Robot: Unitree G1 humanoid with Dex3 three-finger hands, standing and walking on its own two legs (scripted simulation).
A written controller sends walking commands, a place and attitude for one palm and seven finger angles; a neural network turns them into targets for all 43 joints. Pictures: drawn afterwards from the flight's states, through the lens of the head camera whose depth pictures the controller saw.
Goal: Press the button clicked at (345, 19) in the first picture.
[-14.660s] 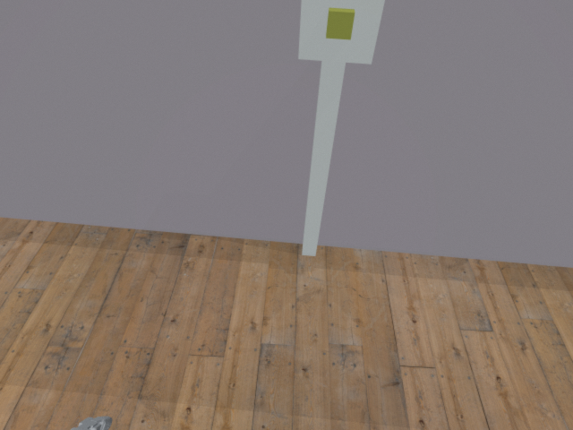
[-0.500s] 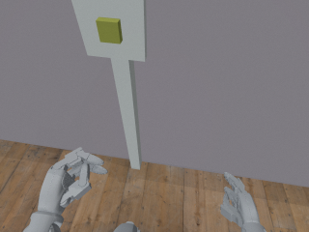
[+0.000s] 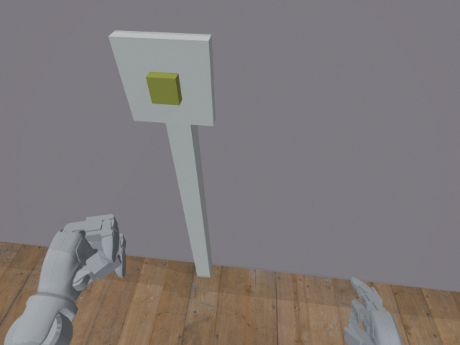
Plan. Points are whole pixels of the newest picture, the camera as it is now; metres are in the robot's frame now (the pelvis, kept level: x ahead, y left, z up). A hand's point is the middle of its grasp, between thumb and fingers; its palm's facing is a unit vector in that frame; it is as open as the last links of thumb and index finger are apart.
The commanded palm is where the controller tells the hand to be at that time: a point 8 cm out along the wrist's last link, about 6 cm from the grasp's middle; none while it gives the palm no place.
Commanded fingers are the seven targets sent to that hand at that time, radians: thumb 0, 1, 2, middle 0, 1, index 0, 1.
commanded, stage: raise the hand and make a fist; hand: left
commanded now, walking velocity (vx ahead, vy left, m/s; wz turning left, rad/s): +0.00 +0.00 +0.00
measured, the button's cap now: (165, 87) +0.52 +0.17 +0.20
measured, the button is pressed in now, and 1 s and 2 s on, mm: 0 0 0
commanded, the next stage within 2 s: aim a knuckle at the button in 0.88 s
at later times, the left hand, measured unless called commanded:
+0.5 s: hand (82, 206) +0.23 +0.21 +0.20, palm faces +0.04 -0.99 -0.11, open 3.1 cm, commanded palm +0.20 +0.25 +0.20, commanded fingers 0.00 0.90 0.90 -1.30 -1.50 -1.30 -1.50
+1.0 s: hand (92, 209) +0.23 +0.20 +0.19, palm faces +0.04 -0.99 -0.10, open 3.1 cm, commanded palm +0.21 +0.24 +0.20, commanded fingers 0.00 0.90 0.90 -1.30 -1.50 -1.30 -1.50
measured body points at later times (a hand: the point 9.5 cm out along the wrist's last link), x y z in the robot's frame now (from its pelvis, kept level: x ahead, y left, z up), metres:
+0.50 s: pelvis +0.00 -0.01 +0.02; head -0.03 -0.03 +0.46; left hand +0.23 +0.26 +0.21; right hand +0.21 -0.21 -0.04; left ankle +0.01 +0.11 -0.72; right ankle -0.01 -0.11 -0.72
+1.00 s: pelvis +0.00 -0.02 +0.02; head -0.04 -0.05 +0.46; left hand +0.22 +0.25 +0.20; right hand +0.20 -0.23 -0.04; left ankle +0.01 +0.11 -0.72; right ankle -0.01 -0.11 -0.72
